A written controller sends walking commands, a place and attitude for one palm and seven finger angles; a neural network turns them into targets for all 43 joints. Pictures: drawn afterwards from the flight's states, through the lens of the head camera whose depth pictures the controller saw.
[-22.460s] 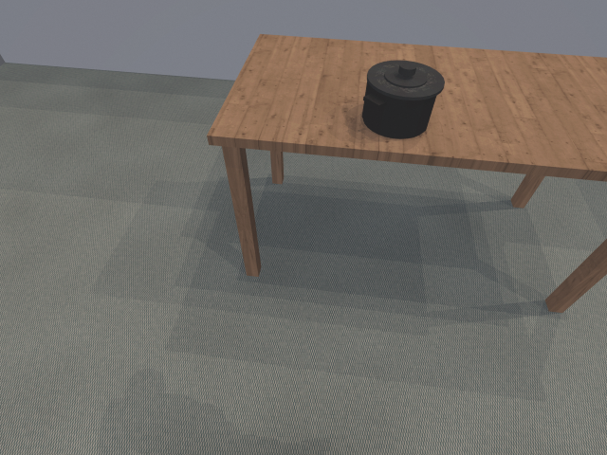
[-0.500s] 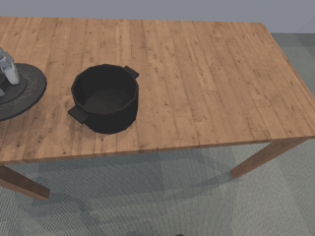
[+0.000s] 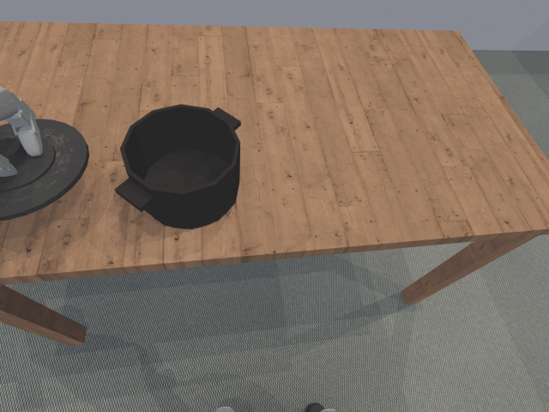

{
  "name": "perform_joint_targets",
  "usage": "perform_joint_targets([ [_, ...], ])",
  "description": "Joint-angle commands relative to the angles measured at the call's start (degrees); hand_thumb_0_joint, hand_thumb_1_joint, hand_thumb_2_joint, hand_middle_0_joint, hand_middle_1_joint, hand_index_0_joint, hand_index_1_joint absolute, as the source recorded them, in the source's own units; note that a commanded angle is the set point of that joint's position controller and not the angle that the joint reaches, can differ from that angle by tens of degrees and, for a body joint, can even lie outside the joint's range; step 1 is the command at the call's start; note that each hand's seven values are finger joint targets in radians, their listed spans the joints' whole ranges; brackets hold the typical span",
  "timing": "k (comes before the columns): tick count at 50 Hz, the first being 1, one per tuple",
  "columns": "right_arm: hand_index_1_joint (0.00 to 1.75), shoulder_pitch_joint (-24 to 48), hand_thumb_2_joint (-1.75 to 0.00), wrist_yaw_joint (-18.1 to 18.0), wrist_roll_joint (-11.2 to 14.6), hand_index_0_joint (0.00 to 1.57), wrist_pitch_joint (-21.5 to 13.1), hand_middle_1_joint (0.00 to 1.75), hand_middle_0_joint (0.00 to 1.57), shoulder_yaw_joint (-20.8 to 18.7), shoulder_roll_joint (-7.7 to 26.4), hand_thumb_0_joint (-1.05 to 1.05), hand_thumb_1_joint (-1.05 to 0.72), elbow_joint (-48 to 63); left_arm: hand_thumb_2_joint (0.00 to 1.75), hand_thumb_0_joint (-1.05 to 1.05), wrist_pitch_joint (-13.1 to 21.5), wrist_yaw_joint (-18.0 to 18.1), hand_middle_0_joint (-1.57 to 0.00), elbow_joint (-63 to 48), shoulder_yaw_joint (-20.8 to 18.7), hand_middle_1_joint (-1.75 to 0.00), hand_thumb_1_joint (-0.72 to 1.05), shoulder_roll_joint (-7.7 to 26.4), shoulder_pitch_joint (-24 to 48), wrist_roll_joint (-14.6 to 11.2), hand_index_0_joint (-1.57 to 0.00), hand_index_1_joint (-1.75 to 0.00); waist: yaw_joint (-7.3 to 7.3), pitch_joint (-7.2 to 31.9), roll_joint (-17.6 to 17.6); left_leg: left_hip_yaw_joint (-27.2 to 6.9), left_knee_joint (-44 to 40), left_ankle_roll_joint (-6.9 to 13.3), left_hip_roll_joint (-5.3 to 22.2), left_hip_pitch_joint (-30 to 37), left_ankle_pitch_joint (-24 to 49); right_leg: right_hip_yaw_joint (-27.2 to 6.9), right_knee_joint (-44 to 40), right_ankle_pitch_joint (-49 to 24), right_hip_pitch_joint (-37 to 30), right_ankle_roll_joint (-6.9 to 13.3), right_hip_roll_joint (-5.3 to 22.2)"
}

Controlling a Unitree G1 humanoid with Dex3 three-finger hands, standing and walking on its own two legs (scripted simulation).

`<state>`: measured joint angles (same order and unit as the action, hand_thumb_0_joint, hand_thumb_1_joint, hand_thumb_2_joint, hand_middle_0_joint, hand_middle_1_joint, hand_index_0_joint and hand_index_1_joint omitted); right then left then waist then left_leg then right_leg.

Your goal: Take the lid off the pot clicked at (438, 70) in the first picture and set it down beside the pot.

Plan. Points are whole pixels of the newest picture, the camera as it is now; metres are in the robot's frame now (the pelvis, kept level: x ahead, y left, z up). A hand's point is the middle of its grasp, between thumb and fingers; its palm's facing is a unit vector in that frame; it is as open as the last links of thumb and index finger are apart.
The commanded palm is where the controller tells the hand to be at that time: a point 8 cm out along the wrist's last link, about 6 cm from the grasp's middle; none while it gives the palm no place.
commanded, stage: lower the lid onto the table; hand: left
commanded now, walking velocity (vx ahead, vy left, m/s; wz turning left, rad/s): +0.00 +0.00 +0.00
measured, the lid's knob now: (6, 152) +0.46 +0.37 +0.06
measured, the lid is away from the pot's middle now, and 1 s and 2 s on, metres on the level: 0.23 0.24 0.26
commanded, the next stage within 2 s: open the fingers wide in 1.08 s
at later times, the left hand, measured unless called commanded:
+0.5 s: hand (6, 168) +0.44 +0.36 +0.06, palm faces -0.49 -0.13 -0.86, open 6.4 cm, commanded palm +0.50 +0.36 +0.11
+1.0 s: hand (21, 177) +0.45 +0.37 +0.02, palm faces -0.51 -0.13 -0.85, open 6.3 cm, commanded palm +0.52 +0.35 +0.07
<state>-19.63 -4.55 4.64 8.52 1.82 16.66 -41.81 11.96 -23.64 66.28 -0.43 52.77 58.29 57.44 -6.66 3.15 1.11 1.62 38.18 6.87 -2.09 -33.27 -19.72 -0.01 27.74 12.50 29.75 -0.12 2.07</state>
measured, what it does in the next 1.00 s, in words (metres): stands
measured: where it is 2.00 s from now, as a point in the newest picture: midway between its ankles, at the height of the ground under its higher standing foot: outside the picture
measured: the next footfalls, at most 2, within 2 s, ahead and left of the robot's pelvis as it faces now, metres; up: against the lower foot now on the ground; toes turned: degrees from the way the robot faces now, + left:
none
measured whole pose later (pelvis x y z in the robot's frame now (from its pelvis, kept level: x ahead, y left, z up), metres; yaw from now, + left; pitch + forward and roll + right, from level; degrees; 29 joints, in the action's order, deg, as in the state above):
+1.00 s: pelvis -0.02 +0.01 -0.02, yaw -1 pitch +20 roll -7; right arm -20.4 -5.2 3.7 10.2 3.5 16.6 -40.8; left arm 14.6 -19.7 70.3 -1.2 55.0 59.8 59.8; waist -9.8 4.2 1.2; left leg 1.1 48.8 7.7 -1.3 -46.3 -22.9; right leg 0.2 36.7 15.5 41.8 0.4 1.1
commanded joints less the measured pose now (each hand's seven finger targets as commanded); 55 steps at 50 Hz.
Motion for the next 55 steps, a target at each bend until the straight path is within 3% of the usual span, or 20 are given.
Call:
perform_joint_targets([
  [1,0.3,-7.98,-0.9,-0.86,-0.21,0.2,-0.3,0.3,0.2,-3.87,12.35,0.0,-0.9,2.31,0.74,0.0,0.21,3.44,-0.96,-12.52,-5.36,-1.04,0.77,19.74,26.89,-0.76,-1.01,-1.07,0.22,25.48,11.58,-6.95,-2.19,-6.37,4.16,29.65,40.26,3.92,0.09,-8.62,3.1,2.45,-4.93],
  [3,0.3,-8.14,-0.9,-0.9,-0.38,0.2,-0.24,0.3,0.2,-3.73,12.36,0.0,-0.9,2.27,0.74,0.0,0.61,3.82,-0.96,-12.15,-6.15,-1.04,0.77,20.5,25.75,-0.6,-1.01,-1.07,0.32,26.45,10.89,-7.25,-1.62,-6.52,3.99,29.51,42.84,3.94,0.65,-10.0,2.64,2.47,-5.04],
  [5,0.3,-8.1,-0.9,-0.9,-0.07,0.2,-0.32,0.3,0.2,-3.54,12.33,0.0,-0.9,2.26,0.74,0.0,0.26,3.71,-0.96,-8.91,-3.71,-1.04,0.77,17.83,25.04,-0.83,-1.01,-1.07,-0.55,22.2,9.5,-6.68,-2.11,-6.1,3.96,26.43,36.97,4.12,0.34,-7.49,4.43,2.38,-5.06],
  [6,0.3,-8.24,-0.9,-0.99,0.09,0.2,-0.27,0.3,0.2,-3.37,12.54,0.0,-0.9,2.39,0.74,0.0,0.18,3.85,-0.96,-8.02,-4.45,-1.04,0.77,19.01,24.23,-0.75,-1.01,-1.07,-0.43,21.94,7.76,-6.27,-2.19,-5.51,3.73,24.63,33.9,3.94,0.45,-6.94,3.66,2.34,-5.02],
  [11,0.3,-8.76,-0.9,-1.33,-0.15,0.2,-0.32,0.3,0.2,-3.49,12.81,0.0,-0.9,2.34,0.74,0.0,1.33,4.14,-0.96,-12.12,-4.45,-1.04,0.77,20.05,27.06,-0.34,-1.01,-1.07,-0.7,25.44,12.78,-6.9,-1.17,-6.18,4.23,27.74,36.25,3.89,1.56,-6.69,5.66,2.57,-5.01],
  [13,0.3,-8.84,-0.9,-1.53,-0.3,0.2,-0.38,0.3,0.2,-3.26,12.92,0.0,-0.9,2.55,0.74,0.0,1.91,4.58,-0.96,-10.46,-7.11,-1.04,0.77,23.26,24.99,-0.25,-1.01,-1.07,-0.56,25.77,10.78,-6.51,-0.14,-5.73,3.92,26.24,37.09,3.69,2.16,-7.93,4.59,2.36,-5.03],
  [14,0.3,-8.86,-0.9,-1.69,-0.14,0.2,-0.31,0.3,0.2,-3.07,12.91,0.0,-0.9,2.71,0.74,0.0,1.78,4.65,-0.96,-9.36,-6.58,-1.04,0.77,22.82,24.82,-0.42,-1.01,-1.07,-0.87,25.19,9.83,-6.21,-0.31,-5.5,3.76,24.61,35.08,3.71,2.34,-7.5,4.49,2.28,-5.05],
  [17,0.3,-8.91,-0.9,-1.4,-0.4,0.2,-0.23,0.3,0.2,-3.34,12.79,0.0,-0.9,2.51,0.74,0.0,2.05,4.91,-0.96,-12.02,-4.46,-1.04,0.77,19.86,26.35,0.21,-1.01,-1.07,-0.72,25.55,15.43,-7.76,-0.05,-6.9,4.52,28.56,39.67,4.36,2.83,-6.35,8.68,2.84,-5.13],
  [21,0.3,-9.32,-0.9,-1.37,-0.39,0.2,0.11,0.3,0.2,-3.12,12.91,0.0,-0.9,2.52,0.74,0.0,1.39,5.16,-0.96,-8.53,-4.66,-1.04,0.77,19.9,24.97,-0.12,-1.01,-1.07,-1.41,24.16,10.95,-6.84,0.44,-5.69,4.11,24.21,33.86,4.1,2.99,-5.34,8.13,2.42,-5.25],
  [24,0.3,-9.55,-0.9,-1.33,-0.44,0.2,0.35,0.3,0.2,-3.15,13.1,0.0,-0.9,2.12,0.74,0.0,1.63,5.05,-0.96,-9.33,-3.86,-1.04,0.77,19.21,25.99,0.23,-1.01,-1.07,-1.71,24.05,12.17,-7.61,0.84,-6.17,4.6,25.23,34.6,4.39,3.63,-4.36,10.44,2.52,-5.38],
  [26,0.3,-9.9,-0.9,-1.43,-0.56,0.2,0.32,0.3,0.2,-3.23,13.01,0.0,-0.9,2.38,0.74,0.0,2.05,5.34,-0.96,-10.73,-5.75,-1.04,0.77,21.51,26.22,0.27,-1.01,-1.07,-1.28,26.71,12.85,-7.35,1.43,-6.01,4.33,25.54,35.43,4.09,3.89,-5.33,8.84,2.61,-5.39],
  [31,0.3,-9.77,-0.9,-1.49,-0.5,0.2,0.46,0.3,0.2,-2.64,13.0,0.0,-0.9,2.7,0.74,0.0,2.32,5.75,-0.96,-7.3,-4.66,-1.04,0.77,20.56,24.72,0.56,-1.01,-1.07,-2.04,24.03,11.88,-7.3,1.96,-5.94,4.23,22.36,32.12,4.41,4.92,-3.37,11.4,2.54,-5.62],
  [33,0.3,-10.09,-0.9,-1.58,-0.84,0.2,0.8,0.3,0.2,-2.62,13.42,0.0,-0.9,2.6,0.74,0.0,2.85,6.21,-0.96,-9.71,-6.59,-1.04,0.77,23.63,26.1,1.04,-1.01,-1.07,-1.62,26.93,13.67,-7.71,2.66,-6.25,4.26,23.57,35.07,4.28,5.68,-4.45,10.77,2.69,-5.49],
  [36,0.3,-9.85,-0.9,-1.62,-0.67,0.2,0.81,0.3,0.2,-2.36,13.22,0.0,-0.9,3.19,0.74,0.0,2.57,6.45,-0.96,-7.46,-5.97,-1.04,0.77,22.77,25.04,0.98,-1.01,-1.07,-2.14,25.31,11.77,-7.12,2.95,-5.66,4.09,20.89,31.73,4.26,5.93,-3.76,11.24,2.47,-5.61],
  [37,0.3,-9.83,-0.9,-1.65,-0.76,0.2,0.79,0.3,0.2,-2.3,13.37,0.0,-0.9,3.06,0.74,0.0,2.93,6.39,-0.96,-8.93,-5.93,-1.04,0.77,22.68,25.9,0.89,-1.01,-1.07,-2.0,26.45,13.61,-7.75,3.13,-6.09,4.42,22.57,35.02,4.44,6.34,-4.5,12.01,2.65,-5.55],
  [41,0.3,-10.25,-0.9,-1.58,-0.97,0.2,1.21,0.3,0.2,-2.44,13.34,0.0,-0.9,2.77,0.74,0.0,2.75,6.46,-0.96,-8.98,-5.55,-1.04,0.77,22.3,26.57,1.22,-1.01,-1.07,-2.41,26.93,14.28,-8.13,3.87,-6.3,4.72,22.65,34.17,4.65,6.89,-3.1,14.0,2.56,-5.67],
  [43,0.3,-10.92,-0.9,-1.61,-1.29,0.2,1.38,0.3,0.2,-2.77,13.2,0.0,-0.9,2.48,0.74,0.0,3.13,6.56,-0.96,-10.46,-5.42,-1.04,0.77,21.67,27.12,1.5,-1.01,-1.07,-2.55,29.81,16.99,-9.44,4.94,-7.42,5.18,26.67,41.39,4.79,7.65,-3.95,15.88,2.52,-5.85],
  [46,0.3,-10.39,-0.9,-1.46,-0.91,0.2,1.6,0.3,0.2,-2.41,13.19,0.0,-0.9,2.83,0.74,0.0,2.22,6.53,-0.96,-5.74,-4.21,-1.04,0.77,19.57,25.31,0.79,-1.01,-1.07,-3.44,25.13,11.2,-8.67,4.79,-6.15,4.96,20.95,33.07,4.75,7.51,-1.73,16.76,2.17,-6.0],
  [52,0.3,-10.93,-0.9,-1.38,-1.57,0.2,1.94,0.3,0.2,-2.39,13.04,0.0,-0.9,2.66,0.74,0.0,2.82,7.45,-0.96,-10.01,-6.33,-1.04,0.77,22.63,28.01,2.21,-1.01,-1.07,-2.75,30.16,17.1,-10.21,6.37,-7.57,5.5,25.16,41.49,4.99,9.11,-2.99,18.21,2.54,-6.03],
  [55,0.3,-10.98,-0.9,-1.17,-1.79,0.2,2.54,0.3,0.2,-2.37,13.01,0.0,-0.9,2.75,0.74,0.0,1.91,8.02,-0.96,-7.39,-6.4,-1.04,0.77,22.18,26.96,2.21,-1.01,-1.07,-3.12,29.05,14.83,-10.25,7.01,-7.5,5.37,23.11,40.03,5.15,9.43,-2.36,18.7,2.38,-6.2],
])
